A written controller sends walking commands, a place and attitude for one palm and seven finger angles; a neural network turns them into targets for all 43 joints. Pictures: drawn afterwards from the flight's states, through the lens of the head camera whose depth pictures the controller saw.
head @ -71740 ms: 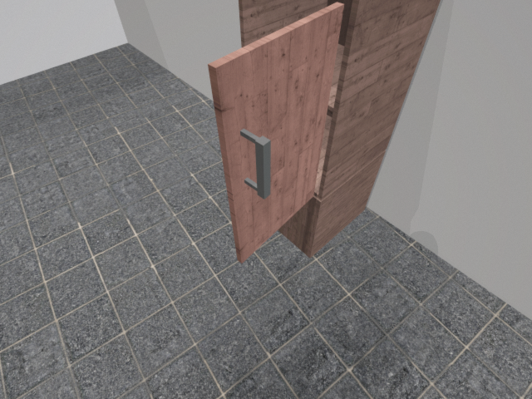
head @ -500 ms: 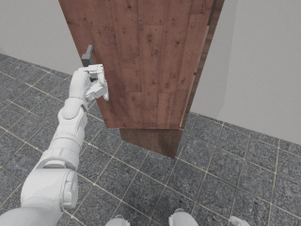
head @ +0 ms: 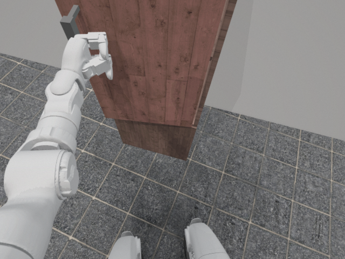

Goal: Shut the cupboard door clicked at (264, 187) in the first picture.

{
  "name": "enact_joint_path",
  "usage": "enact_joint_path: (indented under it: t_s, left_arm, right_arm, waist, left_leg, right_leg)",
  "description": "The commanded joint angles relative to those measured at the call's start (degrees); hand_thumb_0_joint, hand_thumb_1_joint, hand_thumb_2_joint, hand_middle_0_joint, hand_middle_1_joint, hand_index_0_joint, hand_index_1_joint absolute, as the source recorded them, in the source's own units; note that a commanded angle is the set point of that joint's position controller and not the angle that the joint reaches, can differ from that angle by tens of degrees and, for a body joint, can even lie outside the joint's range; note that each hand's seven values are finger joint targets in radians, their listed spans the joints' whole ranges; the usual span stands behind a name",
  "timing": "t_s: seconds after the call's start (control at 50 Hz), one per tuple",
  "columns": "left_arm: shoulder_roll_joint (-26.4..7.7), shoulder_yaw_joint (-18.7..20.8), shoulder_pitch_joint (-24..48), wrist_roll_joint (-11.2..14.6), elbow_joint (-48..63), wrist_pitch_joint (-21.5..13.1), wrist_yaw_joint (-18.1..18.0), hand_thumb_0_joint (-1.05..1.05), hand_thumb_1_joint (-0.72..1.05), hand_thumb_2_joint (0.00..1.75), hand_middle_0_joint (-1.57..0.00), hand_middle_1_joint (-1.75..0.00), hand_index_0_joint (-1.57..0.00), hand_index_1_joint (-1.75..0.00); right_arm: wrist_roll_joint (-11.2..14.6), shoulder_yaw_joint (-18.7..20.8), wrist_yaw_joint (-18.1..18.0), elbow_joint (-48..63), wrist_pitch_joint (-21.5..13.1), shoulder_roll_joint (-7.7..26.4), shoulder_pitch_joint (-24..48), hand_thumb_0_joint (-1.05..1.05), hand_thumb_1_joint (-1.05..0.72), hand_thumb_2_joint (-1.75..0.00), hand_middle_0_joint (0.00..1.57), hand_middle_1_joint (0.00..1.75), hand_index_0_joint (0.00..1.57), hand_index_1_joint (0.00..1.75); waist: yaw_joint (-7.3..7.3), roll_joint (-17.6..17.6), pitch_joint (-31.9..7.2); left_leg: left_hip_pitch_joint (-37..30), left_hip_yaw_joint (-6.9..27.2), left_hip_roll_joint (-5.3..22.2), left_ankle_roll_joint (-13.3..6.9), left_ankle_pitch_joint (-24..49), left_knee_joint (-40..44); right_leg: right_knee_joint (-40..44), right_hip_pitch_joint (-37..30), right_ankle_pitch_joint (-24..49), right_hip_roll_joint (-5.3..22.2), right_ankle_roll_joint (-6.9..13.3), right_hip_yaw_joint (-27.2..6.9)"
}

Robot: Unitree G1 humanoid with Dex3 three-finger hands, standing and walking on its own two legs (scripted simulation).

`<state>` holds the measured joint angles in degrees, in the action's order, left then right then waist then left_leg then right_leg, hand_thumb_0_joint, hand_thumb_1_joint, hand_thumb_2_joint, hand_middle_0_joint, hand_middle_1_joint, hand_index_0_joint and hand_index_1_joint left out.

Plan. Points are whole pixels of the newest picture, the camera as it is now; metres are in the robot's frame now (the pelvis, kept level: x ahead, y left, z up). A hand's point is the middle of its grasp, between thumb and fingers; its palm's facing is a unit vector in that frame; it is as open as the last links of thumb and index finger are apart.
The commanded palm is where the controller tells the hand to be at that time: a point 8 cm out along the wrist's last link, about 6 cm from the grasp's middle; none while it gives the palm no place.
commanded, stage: push the door shut along its arc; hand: left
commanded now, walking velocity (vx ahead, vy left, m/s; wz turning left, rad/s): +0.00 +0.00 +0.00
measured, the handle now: (82, 43) +0.60 +0.14 +0.11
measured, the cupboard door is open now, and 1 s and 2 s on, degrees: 10 0 0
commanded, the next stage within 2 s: pull the fist back off the door in 1.00 s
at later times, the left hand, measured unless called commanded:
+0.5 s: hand (121, 42) +0.58 +0.05 +0.12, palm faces -0.36 -0.93 -0.03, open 3.0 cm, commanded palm +0.59 +0.09 +0.12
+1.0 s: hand (128, 37) +0.59 +0.03 +0.13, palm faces -0.42 -0.91 -0.03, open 3.4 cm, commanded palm +0.64 +0.04 +0.12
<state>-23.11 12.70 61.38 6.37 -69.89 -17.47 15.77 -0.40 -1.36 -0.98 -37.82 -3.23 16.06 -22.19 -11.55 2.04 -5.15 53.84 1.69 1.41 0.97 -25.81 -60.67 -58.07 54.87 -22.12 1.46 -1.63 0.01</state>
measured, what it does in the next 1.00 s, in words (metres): stands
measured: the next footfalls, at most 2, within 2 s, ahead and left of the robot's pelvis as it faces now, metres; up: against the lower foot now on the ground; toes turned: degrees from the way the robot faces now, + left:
none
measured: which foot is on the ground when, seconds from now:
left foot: down 0.00-1.00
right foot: down 0.00-1.00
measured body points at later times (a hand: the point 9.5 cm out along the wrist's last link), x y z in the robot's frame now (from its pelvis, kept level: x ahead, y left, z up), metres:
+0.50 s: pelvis +0.01 +0.00 -0.01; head +0.16 +0.00 +0.41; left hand +0.59 +0.10 +0.13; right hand -0.04 -0.26 -0.12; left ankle +0.03 +0.13 -0.66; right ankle +0.05 -0.14 -0.66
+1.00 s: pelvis +0.00 +0.00 -0.02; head +0.18 +0.01 +0.39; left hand +0.61 +0.09 +0.13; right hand -0.05 -0.26 -0.12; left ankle +0.03 +0.13 -0.66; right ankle +0.05 -0.14 -0.66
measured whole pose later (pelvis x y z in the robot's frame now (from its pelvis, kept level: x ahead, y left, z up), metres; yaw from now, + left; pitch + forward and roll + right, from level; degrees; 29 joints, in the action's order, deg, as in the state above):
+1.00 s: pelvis +0.00 +0.00 -0.02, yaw -1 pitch +27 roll -3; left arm -31.8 9.8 84.3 1.8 -79.6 -9.0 21.5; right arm -2.9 -2.7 -0.9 -40.2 -5.1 14.8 -23.8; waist -17.8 3.1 -4.5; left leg 66.4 3.5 2.3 1.2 -28.3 -67.8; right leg -63.2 66.3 -23.7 0.5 -1.3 1.5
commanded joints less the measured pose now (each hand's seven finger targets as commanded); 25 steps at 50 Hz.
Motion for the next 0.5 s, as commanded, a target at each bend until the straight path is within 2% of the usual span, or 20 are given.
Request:
enact_joint_path:
  t_s: [0.0, 0.02, 0.06, 0.1, 0.12, 0.16, 0.2, 0.22, 0.24, 0.28, 0.32, 0.36, 0.38, 0.44, 0.48]
  left_arm:
    - [-10.19, 1.71, 35.23, -0.40, 12.26, -3.31, 0.62, 0.00, 0.90, 0.90, -1.30, -1.50, -1.30, -1.50]
    - [-12.02, 3.04, 34.24, -0.85, 10.97, -2.98, 0.66, 0.00, 0.90, 0.90, -1.30, -1.50, -1.30, -1.50]
    - [-12.28, 2.95, 35.63, -1.17, 10.20, -2.65, 0.83, 0.00, 0.90, 0.90, -1.30, -1.50, -1.30, -1.50]
    - [-14.45, 4.21, 36.73, -1.71, 9.24, -2.06, 1.02, 0.00, 0.90, 0.90, -1.30, -1.50, -1.30, -1.50]
    - [-14.92, 4.57, 36.67, -1.78, 9.47, -1.78, 1.21, 0.00, 0.90, 0.90, -1.30, -1.50, -1.30, -1.50]
    - [-17.38, 6.48, 36.82, -1.93, 9.79, -1.71, 1.72, 0.00, 0.90, 0.90, -1.30, -1.50, -1.30, -1.50]
    - [-15.90, 5.45, 36.14, -2.19, 9.48, -1.06, 2.37, 0.00, 0.90, 0.90, -1.30, -1.50, -1.30, -1.50]
    - [-16.98, 5.94, 35.58, -2.57, 8.30, -0.61, 2.55, 0.00, 0.90, 0.90, -1.30, -1.50, -1.30, -1.50]
    - [-16.14, 5.34, 36.24, -2.38, 8.62, -0.52, 2.77, 0.00, 0.90, 0.90, -1.30, -1.50, -1.30, -1.50]
    - [-15.99, 5.25, 35.94, -2.63, 8.16, 0.26, 3.18, 0.00, 0.90, 0.90, -1.30, -1.50, -1.30, -1.50]
    - [-17.07, 5.35, 38.03, -2.93, 6.87, 1.04, 3.62, 0.00, 0.90, 0.90, -1.30, -1.50, -1.30, -1.50]
    - [-17.05, 4.91, 41.67, -2.89, 7.30, 1.02, 3.87, 0.00, 0.90, 0.90, -1.30, -1.50, -1.30, -1.50]
    - [-17.31, 4.69, 42.27, -3.30, 6.55, 1.25, 3.86, 0.00, 0.90, 0.90, -1.30, -1.50, -1.30, -1.50]
    - [-14.16, 2.36, 45.68, -3.16, 7.28, 1.33, 4.35, 0.00, 0.90, 0.90, -1.30, -1.50, -1.30, -1.50]
    - [-13.13, 1.66, 46.22, -3.27, 6.82, 1.74, 4.61, 0.00, 0.90, 0.90, -1.30, -1.50, -1.30, -1.50]
  right_arm:
    - [-0.07, 3.51, -0.48, 3.48, -1.62, 9.42, -8.73, 0.00, -0.90, -0.90, 0.20, 0.30, 0.20, 0.30]
    - [-0.08, 3.56, -0.47, 3.58, -1.44, 9.62, -8.94, 0.00, -0.90, -0.90, 0.20, 0.30, 0.20, 0.30]
    - [-0.12, 3.37, -0.37, 3.80, -1.35, 9.66, -9.30, 0.00, -0.90, -0.90, 0.20, 0.30, 0.20, 0.30]
    - [-0.24, 3.28, -0.30, 3.82, -1.13, 9.79, -9.99, 0.00, -0.90, -0.90, 0.20, 0.30, 0.20, 0.30]
    - [-0.31, 3.24, -0.14, 4.00, -1.02, 9.70, -10.23, 0.00, -0.90, -0.90, 0.20, 0.30, 0.20, 0.30]
    - [-0.52, 3.26, -0.20, 4.21, -0.80, 9.86, -11.07, 0.00, -0.90, -0.90, 0.20, 0.30, 0.20, 0.30]
    - [-0.58, 3.34, 0.06, 4.42, -0.54, 9.54, -11.27, 0.00, -0.90, -0.90, 0.20, 0.30, 0.20, 0.30]
    - [-0.53, 3.31, 0.11, 4.29, -0.24, 9.65, -11.69, 0.00, -0.90, -0.90, 0.20, 0.30, 0.20, 0.30]
    - [-0.56, 3.37, 0.04, 4.44, -0.13, 9.62, -12.11, 0.00, -0.90, -0.90, 0.20, 0.30, 0.20, 0.30]
    - [-0.60, 3.47, 0.14, 4.53, 0.26, 9.74, -12.15, 0.00, -0.90, -0.90, 0.20, 0.30, 0.20, 0.30]
    - [-0.58, 3.42, -0.07, 4.10, 0.47, 9.82, -12.63, 0.00, -0.90, -0.90, 0.20, 0.30, 0.20, 0.30]
    - [-0.68, 3.29, -0.27, 3.80, 0.24, 9.83, -13.04, 0.00, -0.90, -0.90, 0.20, 0.30, 0.20, 0.30]
    - [-0.73, 3.31, -0.36, 3.36, 0.32, 9.84, -13.35, 0.00, -0.90, -0.90, 0.20, 0.30, 0.20, 0.30]
    - [-1.10, 3.37, -0.44, 2.67, -0.14, 9.74, -14.05, 0.00, -0.90, -0.90, 0.20, 0.30, 0.20, 0.30]
    - [-1.35, 3.52, -0.31, 1.94, -0.33, 9.91, -14.19, 0.00, -0.90, -0.90, 0.20, 0.30, 0.20, 0.30]
  waist:
    - [-3.47, 3.63, -27.71]
    - [-3.25, 2.54, -27.78]
    - [-3.88, 3.44, -27.93]
    - [-4.08, 3.03, -27.77]
    - [-3.80, 3.98, -28.60]
    - [-3.68, 3.37, -31.58]
    - [-3.70, 4.39, -31.60]
    - [-3.64, 3.90, -30.82]
    - [-4.22, 3.61, -30.69]
    - [-4.13, 3.47, -30.87]
    - [-5.21, 1.65, -29.03]
    - [-6.07, 3.34, -29.50]
    - [-6.39, 2.97, -29.04]
    - [-7.67, 5.82, -30.08]
    - [-7.72, 7.63, -31.86]
  left_leg:
    - [-17.03, 1.24, -1.08, -2.35, 11.43, 7.27]
    - [-15.85, 1.16, -1.04, -2.37, 11.09, 7.01]
    - [-15.48, 1.12, -1.03, -2.46, 11.12, 6.68]
    - [-13.73, 1.01, -1.02, -2.59, 10.99, 6.19]
    - [-13.88, 0.75, -1.14, -2.63, 12.24, 5.90]
    - [-14.48, 0.77, -1.02, -2.69, 15.23, 5.20]
    - [-14.46, 0.34, -1.12, -2.65, 16.44, 4.67]
    - [-13.77, 0.40, -1.04, -2.60, 16.33, 4.66]
    - [-14.27, 0.39, -1.13, -2.82, 17.02, 4.63]
    - [-13.82, 0.10, -1.11, -2.76, 16.88, 4.28]
    - [-11.38, -0.06, -1.00, -3.01, 14.85, 4.03]
    - [-11.59, -0.11, -1.09, -3.11, 15.18, 3.53]
    - [-11.53, 0.19, -1.04, -3.12, 15.20, 3.23]
    - [-15.00, 0.94, -0.85, -3.09, 16.96, 2.58]
    - [-17.16, 1.33, -0.77, -2.86, 18.55, 1.93]
  right_leg:
    - [7.21, -9.34, 8.92, -2.71, 2.55, 1.55]
    - [7.15, -9.97, 8.80, -2.76, 2.55, 1.50]
    - [6.87, -9.03, 8.71, -2.86, 2.51, 1.54]
    - [6.65, -9.66, 8.89, -2.89, 2.48, 1.39]
    - [6.48, -10.29, 10.14, -3.00, 2.60, 1.30]
    - [5.62, -11.68, 13.03, -3.05, 2.54, 1.39]
    - [5.57, -11.63, 14.63, -3.17, 2.48, 1.29]
    - [5.56, -11.71, 14.53, -3.26, 2.55, 1.42]
    - [5.55, -11.53, 15.13, -3.40, 2.59, 1.53]
    - [5.74, -11.25, 15.32, -3.39, 2.44, 1.43]
    - [6.03, -11.28, 14.13, -3.51, 2.29, 1.36]
    - [5.83, -10.17, 14.31, -3.53, 2.29, 1.20]
    - [5.78, -9.58, 14.00, -3.55, 2.36, 1.46]
    - [5.17, -5.82, 13.63, -3.59, 2.68, 2.16]
    - [4.98, -3.95, 13.81, -3.61, 2.76, 2.38]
